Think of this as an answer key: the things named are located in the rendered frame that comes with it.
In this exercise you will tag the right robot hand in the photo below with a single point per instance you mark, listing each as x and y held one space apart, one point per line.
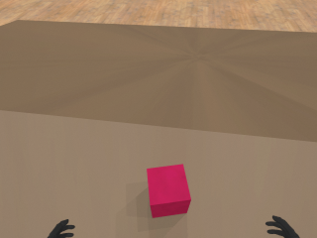
286 230

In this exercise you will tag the left robot hand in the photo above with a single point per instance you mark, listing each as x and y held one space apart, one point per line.
60 227

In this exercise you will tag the carton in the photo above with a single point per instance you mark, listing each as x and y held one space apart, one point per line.
168 190

